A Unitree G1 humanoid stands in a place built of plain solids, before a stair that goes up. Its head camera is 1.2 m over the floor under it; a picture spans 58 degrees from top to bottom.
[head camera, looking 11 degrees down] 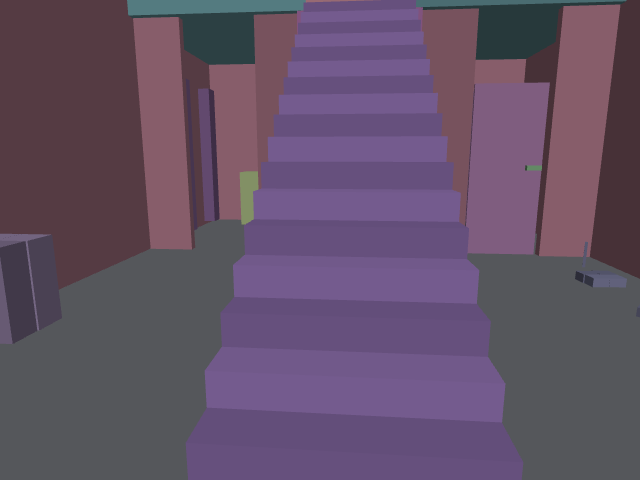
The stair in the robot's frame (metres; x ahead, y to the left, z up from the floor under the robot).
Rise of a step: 0.17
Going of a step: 0.23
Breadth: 1.20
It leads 5 degrees to the right of straight ahead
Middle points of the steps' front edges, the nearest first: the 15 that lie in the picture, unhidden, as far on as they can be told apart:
1.37 -0.10 0.17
1.60 -0.12 0.33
1.82 -0.14 0.50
2.05 -0.16 0.66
2.28 -0.18 0.83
2.51 -0.20 1.00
2.73 -0.22 1.16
2.96 -0.24 1.33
3.19 -0.26 1.49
3.42 -0.28 1.66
3.64 -0.30 1.83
3.87 -0.32 1.99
4.10 -0.34 2.16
4.33 -0.36 2.32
4.55 -0.38 2.49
